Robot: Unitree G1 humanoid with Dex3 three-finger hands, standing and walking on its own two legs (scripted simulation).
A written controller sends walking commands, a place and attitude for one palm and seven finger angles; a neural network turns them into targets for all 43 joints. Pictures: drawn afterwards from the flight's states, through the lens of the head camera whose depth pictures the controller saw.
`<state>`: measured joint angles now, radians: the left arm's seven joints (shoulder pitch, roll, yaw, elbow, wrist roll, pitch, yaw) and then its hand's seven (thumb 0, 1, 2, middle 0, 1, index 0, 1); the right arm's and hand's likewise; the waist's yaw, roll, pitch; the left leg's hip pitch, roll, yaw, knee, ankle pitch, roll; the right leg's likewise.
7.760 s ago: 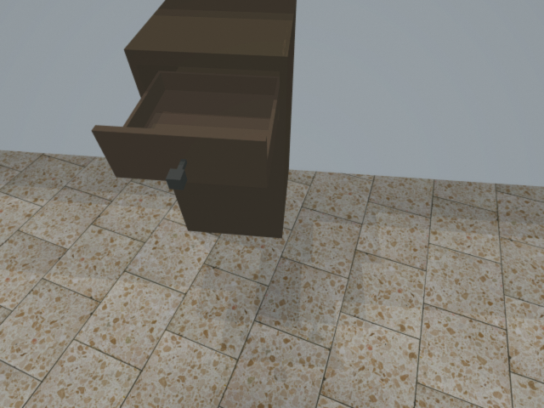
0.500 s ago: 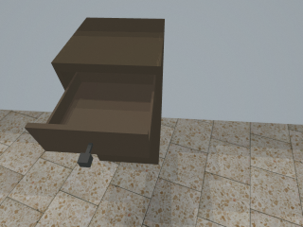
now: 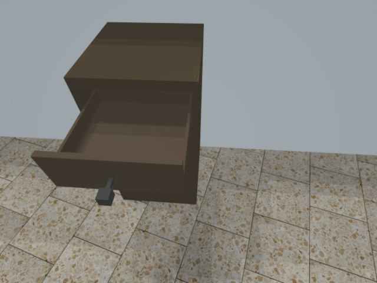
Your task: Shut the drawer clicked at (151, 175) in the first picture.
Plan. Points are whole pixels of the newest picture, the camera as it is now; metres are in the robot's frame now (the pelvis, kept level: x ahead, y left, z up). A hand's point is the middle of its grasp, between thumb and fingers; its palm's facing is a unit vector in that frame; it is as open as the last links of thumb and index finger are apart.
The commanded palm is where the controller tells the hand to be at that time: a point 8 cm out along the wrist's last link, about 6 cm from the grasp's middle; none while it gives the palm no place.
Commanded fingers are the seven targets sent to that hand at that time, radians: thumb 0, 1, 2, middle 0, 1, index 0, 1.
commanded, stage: shuffle to correct the standing spot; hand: left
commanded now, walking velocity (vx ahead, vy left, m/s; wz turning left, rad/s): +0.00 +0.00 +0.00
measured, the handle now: (107, 190) +0.34 +0.24 -0.05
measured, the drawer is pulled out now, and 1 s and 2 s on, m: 0.29 0.29 0.29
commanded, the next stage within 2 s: come to a stop and stand still in 0.34 s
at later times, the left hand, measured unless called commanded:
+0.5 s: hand out of the picture +0.00 +0.19 -0.18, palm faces +0.07 -0.98 -0.16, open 7.4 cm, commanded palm none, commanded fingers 0.00 0.90 0.90 -0.20 -0.30 -0.20 -0.30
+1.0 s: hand out of the picture +0.07 +0.21 -0.18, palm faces +0.01 -0.97 -0.25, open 7.3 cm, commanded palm none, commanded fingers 0.00 0.90 0.90 -0.20 -0.30 -0.20 -0.30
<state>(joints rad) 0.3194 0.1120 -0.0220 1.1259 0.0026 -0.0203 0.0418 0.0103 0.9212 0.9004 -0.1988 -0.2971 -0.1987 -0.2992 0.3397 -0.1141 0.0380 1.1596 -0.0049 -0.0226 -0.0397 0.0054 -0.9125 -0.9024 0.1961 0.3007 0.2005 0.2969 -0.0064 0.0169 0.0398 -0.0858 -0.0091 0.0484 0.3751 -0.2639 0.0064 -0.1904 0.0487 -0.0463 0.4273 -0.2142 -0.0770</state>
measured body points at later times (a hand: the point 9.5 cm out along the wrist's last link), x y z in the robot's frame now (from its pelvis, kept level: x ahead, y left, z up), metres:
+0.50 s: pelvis +0.04 +0.03 -0.01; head +0.05 +0.03 +0.44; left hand +0.00 +0.24 -0.17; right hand -0.03 -0.18 -0.16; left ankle -0.03 +0.12 -0.74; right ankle +0.01 -0.06 -0.73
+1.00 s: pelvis +0.03 +0.02 -0.01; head +0.07 +0.01 +0.44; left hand +0.07 +0.26 -0.16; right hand +0.05 -0.20 -0.17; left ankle -0.03 +0.12 -0.74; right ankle +0.03 -0.07 -0.74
